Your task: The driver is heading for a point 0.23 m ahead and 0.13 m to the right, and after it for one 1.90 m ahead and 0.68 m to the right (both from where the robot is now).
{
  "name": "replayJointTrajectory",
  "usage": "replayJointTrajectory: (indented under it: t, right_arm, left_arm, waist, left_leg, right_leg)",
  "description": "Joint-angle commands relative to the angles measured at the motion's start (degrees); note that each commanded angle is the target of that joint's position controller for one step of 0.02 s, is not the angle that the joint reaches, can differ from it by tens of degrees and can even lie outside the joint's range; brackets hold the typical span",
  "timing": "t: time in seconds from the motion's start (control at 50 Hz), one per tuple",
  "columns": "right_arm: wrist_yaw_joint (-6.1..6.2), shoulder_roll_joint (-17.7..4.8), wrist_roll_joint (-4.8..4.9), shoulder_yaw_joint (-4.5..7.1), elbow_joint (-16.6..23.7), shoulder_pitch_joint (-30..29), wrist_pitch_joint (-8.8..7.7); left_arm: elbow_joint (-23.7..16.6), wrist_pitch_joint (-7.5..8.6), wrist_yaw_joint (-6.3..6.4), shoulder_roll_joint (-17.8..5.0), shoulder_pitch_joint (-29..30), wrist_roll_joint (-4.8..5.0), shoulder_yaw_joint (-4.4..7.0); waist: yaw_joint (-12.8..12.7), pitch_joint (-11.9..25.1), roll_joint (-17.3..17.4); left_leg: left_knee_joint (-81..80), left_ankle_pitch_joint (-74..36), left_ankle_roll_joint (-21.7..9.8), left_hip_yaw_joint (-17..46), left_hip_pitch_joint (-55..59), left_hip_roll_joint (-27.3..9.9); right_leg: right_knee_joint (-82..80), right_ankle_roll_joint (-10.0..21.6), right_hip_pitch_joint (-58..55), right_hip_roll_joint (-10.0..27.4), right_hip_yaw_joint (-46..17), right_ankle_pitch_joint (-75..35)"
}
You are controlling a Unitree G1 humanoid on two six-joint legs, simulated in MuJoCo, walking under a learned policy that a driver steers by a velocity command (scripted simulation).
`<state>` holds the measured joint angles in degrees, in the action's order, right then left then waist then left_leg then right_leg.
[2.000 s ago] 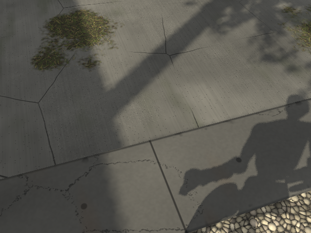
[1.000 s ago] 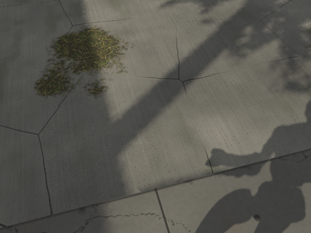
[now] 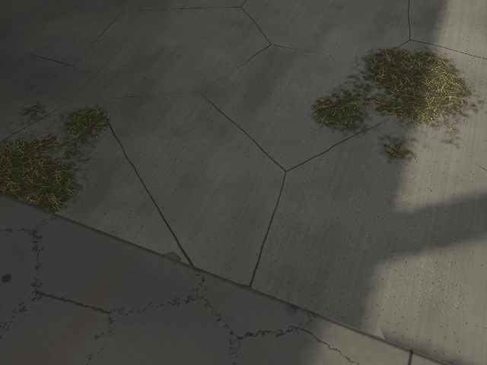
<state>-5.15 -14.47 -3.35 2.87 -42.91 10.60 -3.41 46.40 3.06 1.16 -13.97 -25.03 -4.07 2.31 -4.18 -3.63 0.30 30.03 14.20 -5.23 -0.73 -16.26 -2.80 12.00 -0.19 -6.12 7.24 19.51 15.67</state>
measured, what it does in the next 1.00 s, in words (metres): walks ahead, turning right: left foot, then right foot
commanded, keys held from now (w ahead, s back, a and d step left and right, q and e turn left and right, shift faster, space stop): w+e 0.14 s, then e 0.86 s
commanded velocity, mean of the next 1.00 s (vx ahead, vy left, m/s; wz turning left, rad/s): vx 0.16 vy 0.00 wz -0.41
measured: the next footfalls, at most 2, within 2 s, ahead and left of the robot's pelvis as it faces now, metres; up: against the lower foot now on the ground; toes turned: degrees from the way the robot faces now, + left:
left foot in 0.02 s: +0.07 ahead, +0.14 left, +0.00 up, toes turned +1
right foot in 0.44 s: +0.35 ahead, -0.05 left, +0.00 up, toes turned -9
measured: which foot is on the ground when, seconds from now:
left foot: up 0.00-0.00, down 0.02-0.46, up 0.48-0.80, down 0.82-1.00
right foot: down 0.00-0.04, up 0.06-0.42, down 0.44-0.84, up 0.86-1.00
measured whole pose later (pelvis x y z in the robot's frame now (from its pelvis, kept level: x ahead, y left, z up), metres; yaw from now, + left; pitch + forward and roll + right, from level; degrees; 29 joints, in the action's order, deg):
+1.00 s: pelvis +0.30 +0.09 +0.01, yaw -29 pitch +3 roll -1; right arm 2.5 -17.6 -1.5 1.8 -37.3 14.5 -5.0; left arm 41.4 4.0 -2.1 -18.2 -10.1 -3.8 2.9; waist 2.1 -0.2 0.1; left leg 14.1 8.3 -2.8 -3.3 -9.0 -0.7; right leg 60.2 -4.6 32.6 -2.1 -3.2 20.1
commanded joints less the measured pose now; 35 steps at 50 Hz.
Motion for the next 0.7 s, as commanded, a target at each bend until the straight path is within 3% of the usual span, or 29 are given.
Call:
replayJointTrajectory:
  t: [0.02,0.04,0.06,0.08,0.1,0.12,0.14,0.18,0.22,0.26,0.3,0.36,0.42,0.44,0.46,0.48,0.5,0.52,0.54,0.56,0.58,0.6,0.62,0.64,0.66,0.7]
  right_arm:
    - [0.92,-9.1,0.84,3.54,0.5,10.0,-3.10]
    - [3.18,-14.2,-0.51,5.33,-1.4,19.2,-3.63]
    - [4.73,-16.4,-0.90,4.97,-0.9,26.9,-3.74]
    - [4.90,-13.3,-2.36,4.41,-2.1,25.9,-4.46]
    - [4.51,-10.9,-1.12,3.81,-3.4,22.3,-4.40]
    - [4.21,-6.9,-0.09,2.40,-2.4,19.0,-3.82]
    - [4.07,-4.3,0.14,1.05,-2.3,16.5,-3.67]
    - [4.36,-2.6,-0.50,-0.26,0.8,9.8,-3.09]
    - [5.13,-4.4,-0.73,-0.13,2.1,7.3,-3.58]
    - [5.33,-6.2,-1.42,0.03,2.3,6.6,-4.04]
    - [5.27,-8.7,-0.69,0.43,0.2,10.9,-3.73]
    - [4.64,-11.7,-0.16,1.63,-1.1,12.3,-3.49]
    - [4.81,-13.8,-0.62,2.40,0.3,10.0,-3.21]
    - [4.73,-14.5,0.01,2.65,1.6,7.5,-3.09]
    - [4.05,-12.9,0.54,1.95,3.2,6.2,-2.85]
    - [2.74,-4.1,-3.98,-0.90,1.6,18.6,-2.45]
    - [1.59,-5.0,-1.12,-1.11,3.8,13.7,-2.31]
    - [2.03,-7.4,1.64,-0.37,8.2,-1.7,-1.97]
    - [3.92,-10.5,1.02,0.53,7.8,-1.8,-1.36]
    - [5.31,-10.7,-1.28,0.59,6.5,4.5,-0.81]
    - [6.05,-8.1,-2.49,-0.21,5.6,7.4,-0.46]
    - [6.30,-8.1,-2.55,-0.24,4.6,11.5,0.17]
    - [5.82,-7.8,-1.50,-0.35,3.7,14.7,1.10]
    - [5.28,-7.2,0.15,-0.79,3.2,14.4,2.06]
    - [5.12,-6.9,1.18,-1.27,3.4,12.2,2.92]
    - [5.38,-7.3,1.41,-1.48,4.3,8.6,3.57]
  left_arm:
    - [-2.9,0.54,-1.07,-8.5,9.3,-1.35,0.85]
    - [-3.6,1.32,-1.61,-2.1,7.3,-1.41,-0.92]
    - [-5.6,3.12,-3.85,0.3,8.3,-1.05,-2.13]
    - [-4.4,4.74,-4.74,-2.0,12.2,0.53,-0.93]
    - [-3.1,5.01,-4.45,-4.2,12.0,1.03,-0.19]
    - [-1.7,4.61,-3.99,-6.7,9.5,0.53,0.81]
    - [-1.5,4.15,-4.15,-5.5,9.0,0.14,0.50]
    - [-1.5,3.52,-5.36,-2.0,9.4,1.06,-0.30]
    - [-2.6,3.46,-6.40,-1.7,12.3,2.47,-0.15]
    - [-3.3,3.12,-7.32,-2.0,15.4,2.68,-0.13]
    - [-4.0,2.36,-7.81,-2.2,19.2,2.68,-0.34]
    - [-2.8,1.99,-6.83,-5.8,17.3,2.87,0.73]
    - [-0.2,2.79,-4.77,-9.3,11.1,3.33,2.33]
    - [1.8,3.47,-3.76,-11.1,5.8,3.76,3.14]
    - [4.2,3.98,-2.25,-13.5,-1.6,3.19,3.98]
    - [4.6,3.48,-1.11,-16.7,-3.5,1.66,5.19]
    - [4.6,3.51,-1.46,-15.5,-10.8,0.35,4.61]
    - [3.9,5.00,-1.09,-15.9,-5.2,0.31,5.58]
    - [1.8,5.12,-1.20,-13.3,5.1,2.32,5.14]
    - [-0.9,4.59,-1.58,-9.4,13.2,3.00,3.32]
    - [-2.3,4.21,-2.35,-7.4,17.0,3.24,1.92]
    - [-3.9,3.80,-3.10,-9.1,19.3,2.99,2.08]
    - [-5.0,4.00,-3.56,-11.7,20.9,2.73,2.85]
    - [-5.7,4.55,-3.87,-13.8,20.3,2.62,3.72]
    - [-5.7,5.12,-3.84,-14.2,18.2,2.58,4.14]
    - [-5.7,5.43,-3.67,-13.4,14.0,3.01,4.18]
  waist:
    - [10.7,1.5,-2.9]
    - [12.8,8.7,7.8]
    - [15.2,14.0,13.2]
    - [15.5,1.2,8.5]
    - [12.2,-0.9,9.0]
    - [9.6,-0.8,7.9]
    - [7.3,-2.1,7.4]
    - [3.3,-2.3,5.4]
    - [2.1,-0.4,4.6]
    - [1.7,0.2,3.2]
    - [3.0,0.3,3.2]
    - [1.6,0.3,3.0]
    - [-0.9,2.5,4.7]
    - [-3.0,4.4,3.6]
    - [-5.6,11.3,-1.6]
    - [0.2,25.6,-15.2]
    - [-5.5,34.8,-6.1]
    - [-7.3,14.7,-0.5]
    - [-2.8,8.1,1.4]
    - [3.2,8.8,0.9]
    - [7.3,6.0,-0.9]
    - [10.0,6.0,-1.6]
    - [11.6,6.8,-1.2]
    - [10.2,6.7,-1.5]
    - [7.8,7.3,-1.5]
    - [4.6,8.5,-2.9]
  left_leg:
    - [-2.4,-4.9,-2.8,0.8,19.9,3.5]
    - [-2.7,-8.9,-8.2,12.9,33.9,-5.2]
    - [-12.7,-7.4,-16.2,37.7,42.9,-17.2]
    - [-16.6,-6.8,-13.9,34.7,36.5,-17.8]
    - [-16.9,-2.2,-10.3,25.1,29.8,-16.5]
    - [-17.8,-0.2,-9.5,20.1,24.9,-15.6]
    - [-18.5,-3.2,-8.7,15.9,19.5,-14.8]
    - [-20.9,-20.0,-7.1,8.4,11.7,-13.4]
    - [-22.0,-33.7,-6.2,1.6,10.0,-11.4]
    - [-21.6,-41.6,-4.4,-5.4,7.4,-8.0]
    - [-20.4,-46.0,-1.7,-7.6,7.6,-7.5]
    - [-15.4,-52.5,1.5,-7.4,11.8,-9.5]
    - [-5.8,-65.1,6.5,-8.2,12.6,-10.1]
    - [1.3,-67.7,9.2,-8.8,9.9,-8.9]
    - [15.9,-60.8,12.7,-8.7,4.4,-5.0]
    - [43.7,9.9,18.9,-5.9,-13.5,3.0]
    - [53.2,28.5,19.4,7.7,-22.2,5.4]
    - [53.2,27.8,16.5,11.6,-31.4,3.2]
    - [49.0,26.0,14.1,10.5,-27.6,0.7]
    - [41.6,22.5,10.4,10.2,-18.5,-0.7]
    - [35.9,22.3,8.6,9.0,-8.7,-2.2]
    - [32.9,19.6,8.1,6.1,0.5,-1.1]
    - [27.5,17.0,8.7,2.3,4.6,0.1]
    - [23.7,15.1,9.5,0.4,5.5,1.3]
    - [20.3,12.9,10.1,0.6,4.6,1.8]
    - [14.1,8.2,10.1,2.6,1.9,2.2]
  right_leg:
    - [7.1,10.3,19.7,8.3,-6.5,-0.4]
    - [26.5,6.0,30.9,1.0,-2.4,3.2]
    - [41.3,4.6,44.6,-5.5,-12.1,15.8]
    - [48.7,5.7,54.4,-5.7,-23.4,12.4]
    - [54.1,6.4,54.0,-2.6,-22.7,8.8]
    - [56.9,7.0,51.2,-0.9,-22.0,6.6]
    - [57.9,7.7,49.6,-0.6,-23.0,4.0]
    - [56.6,7.7,45.0,-1.0,-22.6,-2.4]
    - [52.1,6.4,43.3,-2.3,-20.6,-7.1]
    - [40.6,4.3,39.8,-3.2,-18.5,-16.9]
    - [31.2,2.3,36.5,-4.7,-17.5,-22.9]
    - [24.8,1.4,35.4,-6.8,-18.0,-21.7]
    - [24.2,2.9,27.6,-10.8,-16.7,-18.4]
    - [20.8,5.1,20.1,-12.5,-16.5,-20.7]
    - [16.5,10.9,5.8,-11.7,-19.4,-32.1]
    - [24.3,29.3,-19.7,3.5,-38.1,-64.3]
    - [16.7,33.2,-25.2,13.5,-56.4,-53.5]
    - [11.1,25.7,-9.6,11.8,-53.9,-36.3]
    - [6.4,23.2,5.0,8.1,-48.0,-25.9]
    - [1.8,22.7,17.7,4.9,-45.3,-20.8]
    - [-1.5,22.0,31.1,3.0,-43.5,-19.7]
    - [-3.2,20.5,39.0,0.3,-41.1,-17.3]
    - [-3.4,18.7,41.3,-2.5,-37.8,-15.1]
    - [-3.1,17.7,40.6,-3.5,-36.4,-15.6]
    - [-2.5,17.0,37.4,-3.3,-36.8,-15.2]
    - [-1.2,16.3,30.3,-1.3,-40.8,-7.0]
Velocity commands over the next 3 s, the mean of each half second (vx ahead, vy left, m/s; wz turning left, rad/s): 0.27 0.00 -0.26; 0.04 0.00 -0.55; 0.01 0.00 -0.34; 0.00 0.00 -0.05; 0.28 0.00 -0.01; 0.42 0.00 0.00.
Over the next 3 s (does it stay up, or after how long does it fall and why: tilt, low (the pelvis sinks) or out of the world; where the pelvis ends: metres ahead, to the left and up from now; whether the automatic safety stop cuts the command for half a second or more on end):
stays up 0.62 -0.22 -0.06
